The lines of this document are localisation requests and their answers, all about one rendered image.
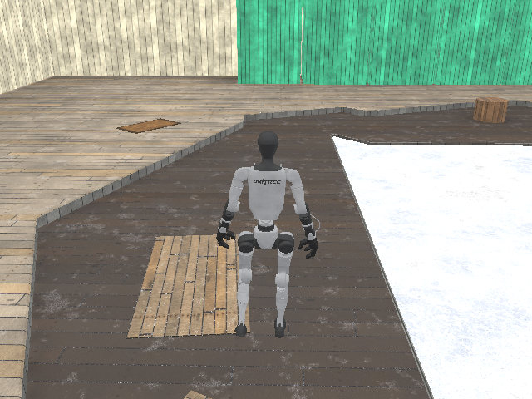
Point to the left robot forearm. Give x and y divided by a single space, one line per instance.
226 219

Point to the robot left thigh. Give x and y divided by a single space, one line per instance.
246 249

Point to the robot right upper arm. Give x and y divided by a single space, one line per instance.
297 190

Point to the robot right hand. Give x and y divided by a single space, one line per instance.
313 245

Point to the right robot forearm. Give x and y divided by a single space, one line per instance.
307 224

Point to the robot left hand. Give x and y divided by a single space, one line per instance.
227 236

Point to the humanoid robot head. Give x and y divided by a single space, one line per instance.
268 144

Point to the robot left upper arm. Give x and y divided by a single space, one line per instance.
241 174

